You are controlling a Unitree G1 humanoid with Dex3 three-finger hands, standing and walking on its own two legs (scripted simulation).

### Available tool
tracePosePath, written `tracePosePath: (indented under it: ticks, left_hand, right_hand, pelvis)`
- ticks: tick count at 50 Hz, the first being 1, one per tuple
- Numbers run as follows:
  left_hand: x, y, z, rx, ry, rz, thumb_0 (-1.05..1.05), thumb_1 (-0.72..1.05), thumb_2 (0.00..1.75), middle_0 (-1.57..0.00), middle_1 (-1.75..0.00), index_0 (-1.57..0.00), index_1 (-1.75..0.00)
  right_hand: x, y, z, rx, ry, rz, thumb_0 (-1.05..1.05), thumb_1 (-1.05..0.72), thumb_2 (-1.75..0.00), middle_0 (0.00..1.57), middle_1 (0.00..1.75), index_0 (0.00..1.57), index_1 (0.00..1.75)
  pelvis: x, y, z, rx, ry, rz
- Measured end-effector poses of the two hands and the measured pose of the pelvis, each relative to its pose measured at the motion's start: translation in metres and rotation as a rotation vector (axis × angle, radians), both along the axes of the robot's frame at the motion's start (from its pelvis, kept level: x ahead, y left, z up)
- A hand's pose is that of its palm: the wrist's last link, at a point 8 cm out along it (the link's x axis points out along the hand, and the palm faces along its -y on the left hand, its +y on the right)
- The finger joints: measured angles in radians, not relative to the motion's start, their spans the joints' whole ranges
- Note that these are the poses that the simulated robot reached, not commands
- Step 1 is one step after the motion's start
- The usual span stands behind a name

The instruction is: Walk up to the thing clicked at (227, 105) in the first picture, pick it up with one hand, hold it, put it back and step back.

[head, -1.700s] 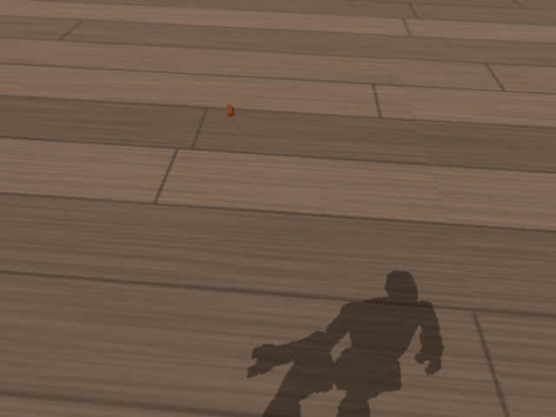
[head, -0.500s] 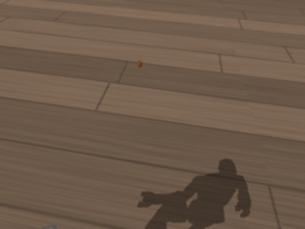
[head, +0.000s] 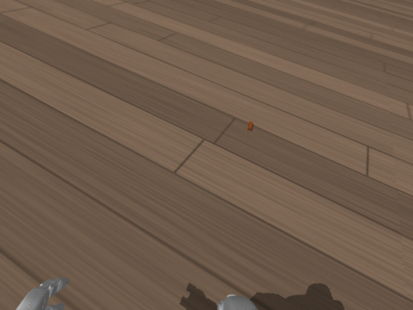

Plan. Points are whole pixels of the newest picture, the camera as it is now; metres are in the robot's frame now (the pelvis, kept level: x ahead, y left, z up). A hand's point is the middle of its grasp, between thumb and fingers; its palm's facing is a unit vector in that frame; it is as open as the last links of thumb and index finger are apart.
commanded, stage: walk up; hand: left
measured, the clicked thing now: (250, 126) +1.67 -0.56 -0.77
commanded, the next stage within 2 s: none
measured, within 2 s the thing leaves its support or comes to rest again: neither
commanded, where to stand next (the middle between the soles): +1.76 -0.97 m, yaw +67 degrees
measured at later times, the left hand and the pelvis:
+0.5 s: hand (131, 286) +0.21 +0.14 -0.13, palm faces +0.41 -0.82 -0.41, open 7.4 cm; pelvis +0.30 -0.15 -0.01, yaw +22 degrees
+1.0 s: hand (176, 168) +0.59 +0.06 -0.17, palm faces +0.48 -0.81 -0.34, open 7.4 cm; pelvis +0.62 -0.26 -0.05, yaw +37 degrees
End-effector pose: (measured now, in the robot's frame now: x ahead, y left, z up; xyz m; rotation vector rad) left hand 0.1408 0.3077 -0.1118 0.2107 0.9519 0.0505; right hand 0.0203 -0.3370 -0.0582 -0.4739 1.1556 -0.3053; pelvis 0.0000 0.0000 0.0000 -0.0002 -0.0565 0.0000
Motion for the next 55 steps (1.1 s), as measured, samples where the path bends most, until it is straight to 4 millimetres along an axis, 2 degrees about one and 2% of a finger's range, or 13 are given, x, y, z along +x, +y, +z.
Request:
tracePosePath:
  ticks: [4, 8, 15, 18, 23, 27, 31, 36, 41, 45, 48, 51, 55]
  left_hand:
    - [0.009, -0.008, 0.004, 0.022, 0.041, 0.067, 0.01, 0.90, 0.90, -0.20, -0.30, -0.20, -0.30]
    - [0.027, -0.015, 0.010, 0.078, 0.065, 0.159, 0.01, 0.90, 0.90, -0.21, -0.30, -0.20, -0.30]
    - [0.070, -0.052, 0.020, 0.228, -0.009, 0.322, 0.01, 0.90, 0.90, -0.20, -0.30, -0.20, -0.30]
    - [0.061, -0.083, 0.028, 0.219, 0.037, 0.397, 0.01, 0.90, 0.90, -0.20, -0.30, -0.20, -0.30]
    - [0.042, -0.123, 0.031, 0.186, 0.190, 0.526, 0.01, 0.90, 0.90, -0.20, -0.30, -0.20, -0.30]
    - [0.043, -0.151, 0.018, 0.150, 0.294, 0.610, 0.01, 0.90, 0.90, -0.20, -0.30, -0.20, -0.30]
    - [0.062, -0.175, -0.012, 0.098, 0.384, 0.665, 0.01, 0.90, 0.90, -0.20, -0.30, -0.20, -0.30]
    - [0.135, -0.197, -0.042, 0.052, 0.406, 0.613, 0.01, 0.90, 0.90, -0.20, -0.30, -0.20, -0.30]
    - [0.242, -0.203, -0.042, 0.026, 0.249, 0.573, 0.01, 0.90, 0.90, -0.20, -0.30, -0.20, -0.30]
    - [0.325, -0.206, -0.032, 0.048, 0.128, 0.571, 0.01, 0.90, 0.90, -0.21, -0.30, -0.20, -0.30]
    - [0.381, -0.211, -0.024, 0.095, 0.076, 0.575, 0.01, 0.90, 0.90, -0.21, -0.30, -0.20, -0.30]
    - [0.427, -0.224, -0.019, 0.159, 0.030, 0.601, 0.01, 0.90, 0.90, -0.20, -0.30, -0.20, -0.30]
    - [0.453, -0.262, -0.006, 0.163, 0.035, 0.675, 0.00, 0.90, 0.90, -0.20, -0.30, -0.20, -0.30]
  right_hand:
    - [0.054, -0.019, -0.005, 0.015, 0.019, 0.056, 0.01, -0.90, -0.90, 0.21, 0.30, 0.21, 0.31]
    - [0.125, -0.054, -0.013, 0.002, 0.020, 0.125, 0.01, -0.90, -0.90, 0.21, 0.30, 0.21, 0.31]
    - [0.297, -0.135, -0.053, -0.076, 0.013, 0.282, 0.01, -0.90, -0.90, 0.21, 0.30, 0.21, 0.31]
    - [0.377, -0.129, -0.052, -0.042, -0.021, 0.346, 0.01, -0.91, -0.90, 0.20, 0.30, 0.20, 0.30]
    - [0.496, -0.092, -0.031, 0.061, -0.099, 0.513, 0.01, -0.91, -0.90, 0.20, 0.30, 0.20, 0.30]
    - [0.578, -0.066, -0.023, 0.072, -0.098, 0.631, 0.00, -0.91, -0.90, 0.20, 0.30, 0.20, 0.30]
    - [0.647, -0.050, -0.031, 0.047, -0.146, 0.708, 0.00, -0.91, -0.90, 0.20, 0.30, 0.20, 0.31]
    - [0.686, -0.070, -0.045, 0.016, -0.166, 0.629, 0.00, -0.91, -0.90, 0.20, 0.30, 0.20, 0.31]
    - [0.700, -0.109, -0.039, -0.014, -0.060, 0.634, 0.00, -0.90, -0.90, 0.20, 0.30, 0.20, 0.31]
    - [0.728, -0.154, -0.038, -0.048, 0.036, 0.655, 0.00, -0.90, -0.90, 0.21, 0.30, 0.21, 0.31]
    - [0.766, -0.194, -0.041, -0.078, 0.073, 0.645, 0.00, -0.90, -0.90, 0.21, 0.30, 0.21, 0.31]
    - [0.820, -0.234, -0.053, -0.131, 0.101, 0.640, 0.00, -0.90, -0.90, 0.21, 0.30, 0.21, 0.31]
    - [0.894, -0.245, -0.054, -0.162, 0.106, 0.640, 0.01, -0.90, -0.90, 0.21, 0.30, 0.20, 0.31]
  pelvis:
    - [0.040, -0.022, 0.002, 0.002, 0.019, 0.062]
    - [0.087, -0.053, -0.004, 0.018, 0.039, 0.122]
    - [0.177, -0.118, -0.038, 0.012, 0.056, 0.245]
    - [0.210, -0.130, -0.027, 0.007, 0.054, 0.300]
    - [0.273, -0.148, -0.007, 0.007, 0.060, 0.366]
    - [0.325, -0.160, -0.007, 0.000, 0.068, 0.415]
    - [0.377, -0.161, -0.027, -0.001, 0.050, 0.450]
    - [0.432, -0.171, -0.042, 0.049, 0.039, 0.485]
    - [0.492, -0.195, -0.034, 0.057, 0.038, 0.532]
    - [0.544, -0.222, -0.034, 0.038, 0.051, 0.585]
    - [0.590, -0.247, -0.040, 0.024, 0.070, 0.621]
    - [0.637, -0.272, -0.053, -0.008, 0.073, 0.652]
    - [0.680, -0.291, -0.042, -0.009, 0.068, 0.707]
